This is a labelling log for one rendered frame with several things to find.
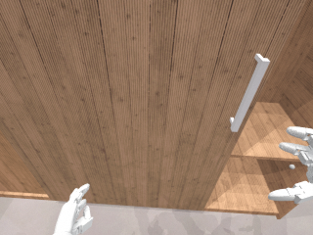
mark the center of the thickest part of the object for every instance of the right robot hand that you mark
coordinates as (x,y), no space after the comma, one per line
(303,191)

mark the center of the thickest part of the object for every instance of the handle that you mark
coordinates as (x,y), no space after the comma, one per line
(261,67)

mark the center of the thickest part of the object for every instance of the left robot hand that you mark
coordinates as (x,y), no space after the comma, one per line
(67,220)

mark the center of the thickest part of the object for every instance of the wardrobe door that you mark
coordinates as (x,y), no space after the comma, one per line
(133,97)
(14,174)

